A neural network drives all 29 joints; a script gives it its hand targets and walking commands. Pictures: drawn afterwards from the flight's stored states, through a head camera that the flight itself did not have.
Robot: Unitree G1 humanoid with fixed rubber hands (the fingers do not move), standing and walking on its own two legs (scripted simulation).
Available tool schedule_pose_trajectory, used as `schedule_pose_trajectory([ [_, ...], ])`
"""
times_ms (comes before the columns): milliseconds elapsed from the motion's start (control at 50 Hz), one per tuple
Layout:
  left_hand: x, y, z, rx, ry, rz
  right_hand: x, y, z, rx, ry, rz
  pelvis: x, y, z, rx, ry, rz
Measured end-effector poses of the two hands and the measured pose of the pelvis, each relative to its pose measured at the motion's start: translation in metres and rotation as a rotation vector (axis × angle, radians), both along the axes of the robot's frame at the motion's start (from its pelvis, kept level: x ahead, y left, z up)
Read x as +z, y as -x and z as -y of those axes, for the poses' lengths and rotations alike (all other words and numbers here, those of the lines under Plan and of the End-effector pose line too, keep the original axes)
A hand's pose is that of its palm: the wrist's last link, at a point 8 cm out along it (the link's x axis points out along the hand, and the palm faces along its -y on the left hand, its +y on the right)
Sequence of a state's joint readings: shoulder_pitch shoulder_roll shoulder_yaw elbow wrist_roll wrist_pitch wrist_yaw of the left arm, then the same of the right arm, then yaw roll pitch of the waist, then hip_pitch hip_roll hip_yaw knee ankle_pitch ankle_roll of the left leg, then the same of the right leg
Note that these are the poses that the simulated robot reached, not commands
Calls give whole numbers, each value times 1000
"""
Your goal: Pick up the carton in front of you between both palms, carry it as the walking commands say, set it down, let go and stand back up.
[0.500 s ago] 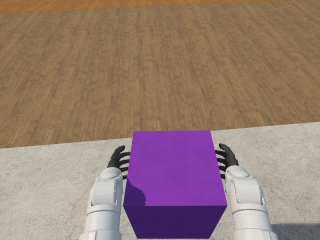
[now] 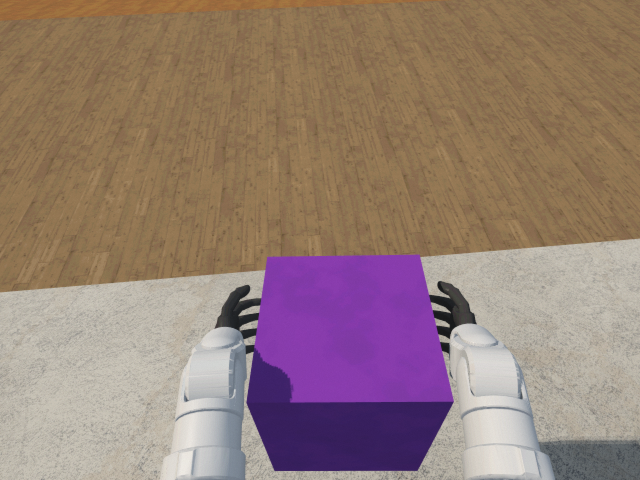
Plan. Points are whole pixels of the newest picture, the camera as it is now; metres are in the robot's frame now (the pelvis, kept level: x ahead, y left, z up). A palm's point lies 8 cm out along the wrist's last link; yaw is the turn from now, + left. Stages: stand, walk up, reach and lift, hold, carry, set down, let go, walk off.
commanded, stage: hold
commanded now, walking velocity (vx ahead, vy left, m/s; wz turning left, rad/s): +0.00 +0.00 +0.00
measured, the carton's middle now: (344, 366) +0.29 +0.00 -0.02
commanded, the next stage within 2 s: carry in 0.56 s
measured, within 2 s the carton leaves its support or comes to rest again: neither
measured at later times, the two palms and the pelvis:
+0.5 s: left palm (229, 340) +0.29 +0.15 +0.05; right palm (461, 337) +0.29 -0.15 +0.05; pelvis +0.01 +0.00 +0.00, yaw +0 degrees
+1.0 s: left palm (242, 273) +0.38 +0.14 +0.08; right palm (451, 266) +0.39 -0.16 +0.08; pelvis +0.12 -0.01 -0.01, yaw -1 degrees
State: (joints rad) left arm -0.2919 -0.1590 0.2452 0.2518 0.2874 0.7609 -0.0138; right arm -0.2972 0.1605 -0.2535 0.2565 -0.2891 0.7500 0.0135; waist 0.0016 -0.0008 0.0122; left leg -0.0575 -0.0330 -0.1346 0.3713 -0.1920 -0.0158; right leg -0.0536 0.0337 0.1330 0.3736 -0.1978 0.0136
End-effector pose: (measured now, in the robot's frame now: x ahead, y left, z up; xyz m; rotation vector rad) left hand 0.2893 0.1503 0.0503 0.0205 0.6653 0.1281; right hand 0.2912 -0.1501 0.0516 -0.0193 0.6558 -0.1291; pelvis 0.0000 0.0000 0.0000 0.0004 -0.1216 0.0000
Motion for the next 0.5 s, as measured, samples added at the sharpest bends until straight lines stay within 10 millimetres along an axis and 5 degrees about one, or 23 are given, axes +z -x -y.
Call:
schedule_pose_trajectory([
  [500, -1, 0, 0, -8, -11, -6, -1, 0, 0, 7, 12, -6, 1, -6, 0, 1, 0, 0],
])
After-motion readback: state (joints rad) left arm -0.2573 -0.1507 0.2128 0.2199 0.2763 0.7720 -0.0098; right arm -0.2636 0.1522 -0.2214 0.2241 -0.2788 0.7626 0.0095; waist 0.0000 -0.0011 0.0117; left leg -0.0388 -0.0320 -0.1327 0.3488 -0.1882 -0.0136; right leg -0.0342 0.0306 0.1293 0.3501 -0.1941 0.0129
